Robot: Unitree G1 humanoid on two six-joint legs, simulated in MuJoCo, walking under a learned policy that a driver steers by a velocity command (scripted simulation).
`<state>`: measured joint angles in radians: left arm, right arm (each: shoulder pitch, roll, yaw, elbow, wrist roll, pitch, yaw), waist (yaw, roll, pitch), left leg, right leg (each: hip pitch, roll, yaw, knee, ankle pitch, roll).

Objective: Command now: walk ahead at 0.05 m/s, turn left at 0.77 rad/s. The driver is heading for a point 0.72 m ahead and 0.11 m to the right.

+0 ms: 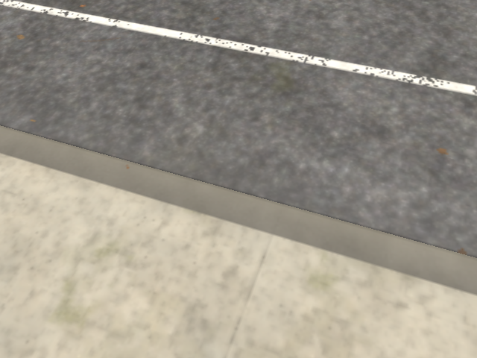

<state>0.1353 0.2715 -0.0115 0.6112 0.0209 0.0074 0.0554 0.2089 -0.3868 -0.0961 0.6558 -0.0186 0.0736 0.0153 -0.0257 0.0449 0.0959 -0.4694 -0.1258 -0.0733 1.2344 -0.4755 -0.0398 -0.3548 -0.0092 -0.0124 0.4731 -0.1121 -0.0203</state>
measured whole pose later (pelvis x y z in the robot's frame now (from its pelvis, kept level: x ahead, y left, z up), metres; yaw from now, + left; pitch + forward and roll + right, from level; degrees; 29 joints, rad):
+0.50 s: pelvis -0.03 +0.01 +0.01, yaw +8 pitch -1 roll -1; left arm 0.30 0.28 0.04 0.76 0.01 0.07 0.00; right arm 0.21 -0.22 0.01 0.70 -0.02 0.02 -0.01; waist 0.02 -0.03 0.03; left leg -0.19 -0.05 -0.05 0.44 -0.23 0.05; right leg -0.33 0.00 -0.01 0.75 -0.41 0.00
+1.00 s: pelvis -0.07 -0.01 +0.01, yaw +8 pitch -1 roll +0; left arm 0.23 0.23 0.01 0.85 0.01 0.02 0.02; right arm 0.26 -0.24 -0.01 0.89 -0.02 0.02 -0.02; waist -0.01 0.00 0.03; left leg -0.23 -0.05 -0.06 0.42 -0.17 0.02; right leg -0.19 0.02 0.00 0.44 -0.23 -0.03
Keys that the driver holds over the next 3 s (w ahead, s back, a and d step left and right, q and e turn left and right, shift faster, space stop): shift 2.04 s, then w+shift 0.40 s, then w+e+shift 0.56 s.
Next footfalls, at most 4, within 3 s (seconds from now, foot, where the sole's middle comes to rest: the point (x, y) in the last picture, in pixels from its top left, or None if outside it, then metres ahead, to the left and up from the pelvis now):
0.28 left None -0.01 0.10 -0.77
0.58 right None -0.01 -0.11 -0.77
2.82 right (256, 349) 0.46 0.02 -0.77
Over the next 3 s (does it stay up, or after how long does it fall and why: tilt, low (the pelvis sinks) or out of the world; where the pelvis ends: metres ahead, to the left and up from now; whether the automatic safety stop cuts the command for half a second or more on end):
stays up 0.47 0.02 -0.01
